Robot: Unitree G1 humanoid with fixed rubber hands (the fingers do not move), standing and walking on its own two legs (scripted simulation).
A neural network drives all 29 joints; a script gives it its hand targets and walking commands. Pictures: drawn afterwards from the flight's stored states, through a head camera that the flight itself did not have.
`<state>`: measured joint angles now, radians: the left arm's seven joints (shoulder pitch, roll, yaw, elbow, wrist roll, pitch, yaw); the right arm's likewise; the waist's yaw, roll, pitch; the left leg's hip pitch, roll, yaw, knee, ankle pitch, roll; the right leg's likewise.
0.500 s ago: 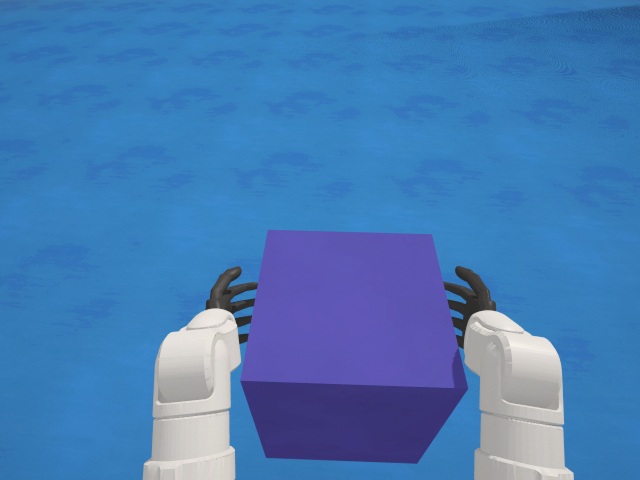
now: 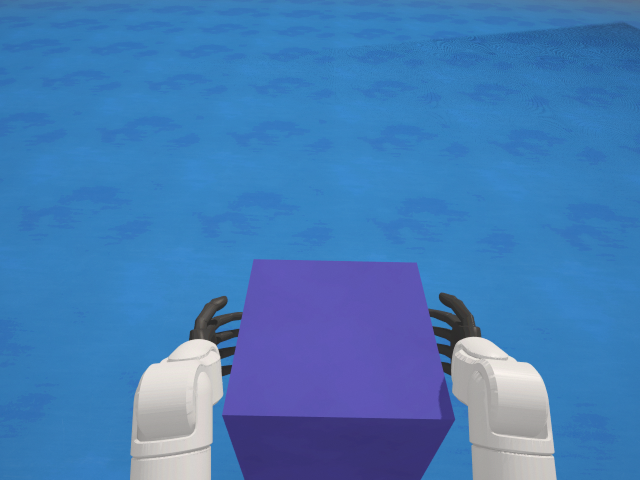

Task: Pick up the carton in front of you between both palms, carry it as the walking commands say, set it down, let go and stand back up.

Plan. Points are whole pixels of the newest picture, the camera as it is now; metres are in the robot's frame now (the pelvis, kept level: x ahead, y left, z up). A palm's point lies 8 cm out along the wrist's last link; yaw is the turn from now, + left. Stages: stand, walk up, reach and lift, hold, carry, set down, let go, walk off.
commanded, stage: carry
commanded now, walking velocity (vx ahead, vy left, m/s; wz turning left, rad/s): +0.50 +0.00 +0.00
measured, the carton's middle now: (332, 382) +0.27 +0.00 +0.00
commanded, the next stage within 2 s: none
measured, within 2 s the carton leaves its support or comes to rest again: neither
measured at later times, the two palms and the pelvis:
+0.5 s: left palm (263, 200) +0.56 +0.12 +0.08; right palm (433, 198) +0.58 -0.18 +0.08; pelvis +0.31 -0.04 +0.01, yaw +4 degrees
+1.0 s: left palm (267, 139) +0.77 +0.13 +0.09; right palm (408, 141) +0.77 -0.16 +0.09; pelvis +0.50 -0.02 +0.01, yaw +0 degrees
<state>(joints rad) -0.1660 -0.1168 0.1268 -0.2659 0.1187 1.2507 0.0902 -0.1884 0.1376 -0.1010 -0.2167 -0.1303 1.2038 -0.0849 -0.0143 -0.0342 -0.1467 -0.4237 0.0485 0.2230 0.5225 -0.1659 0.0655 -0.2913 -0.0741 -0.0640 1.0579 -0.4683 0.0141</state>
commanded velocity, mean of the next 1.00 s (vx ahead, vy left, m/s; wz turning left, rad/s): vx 0.18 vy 0.00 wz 0.00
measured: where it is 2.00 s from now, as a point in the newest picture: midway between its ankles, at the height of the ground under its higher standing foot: (330, 443)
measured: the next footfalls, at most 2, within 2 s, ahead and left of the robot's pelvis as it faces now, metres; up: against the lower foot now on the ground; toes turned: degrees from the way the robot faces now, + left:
right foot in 0.36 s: +0.39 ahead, -0.13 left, +0.00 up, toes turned -10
left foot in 0.72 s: +0.56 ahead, +0.09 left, +0.00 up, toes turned -14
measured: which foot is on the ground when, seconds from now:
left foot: down 0.00-0.36, up 0.38-0.70, down 0.72-1.00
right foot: up 0.00-0.34, down 0.36-1.00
